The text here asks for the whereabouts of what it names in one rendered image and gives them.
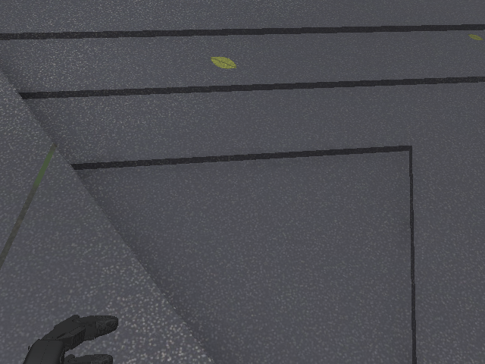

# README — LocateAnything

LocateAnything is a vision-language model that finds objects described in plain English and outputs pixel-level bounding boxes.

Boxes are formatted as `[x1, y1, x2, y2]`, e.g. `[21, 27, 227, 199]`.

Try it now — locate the robot left hand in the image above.
[23, 315, 118, 364]

